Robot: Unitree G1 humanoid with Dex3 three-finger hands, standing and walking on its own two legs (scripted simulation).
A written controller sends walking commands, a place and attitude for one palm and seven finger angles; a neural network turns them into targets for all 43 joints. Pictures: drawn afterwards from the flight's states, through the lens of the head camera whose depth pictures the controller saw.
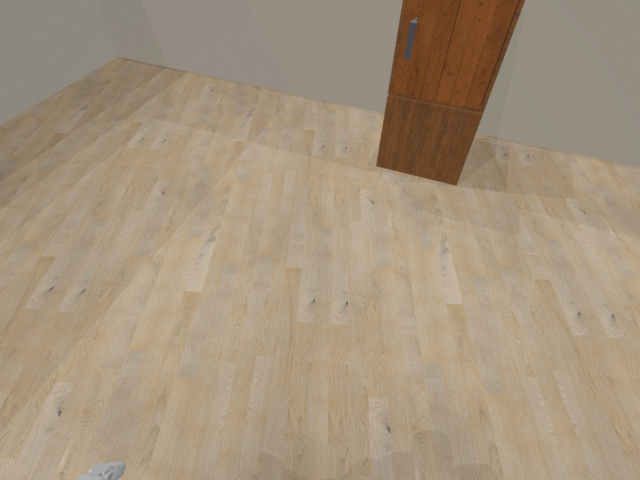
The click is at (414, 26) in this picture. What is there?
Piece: cupboard door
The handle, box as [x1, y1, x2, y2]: [403, 18, 417, 59]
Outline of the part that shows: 417,18 410,21 403,58 409,59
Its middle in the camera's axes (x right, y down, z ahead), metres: +0.34 -0.76 +1.47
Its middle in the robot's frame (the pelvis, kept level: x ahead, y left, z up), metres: +1.62 -0.28 -0.11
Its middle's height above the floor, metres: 0.66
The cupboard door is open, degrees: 0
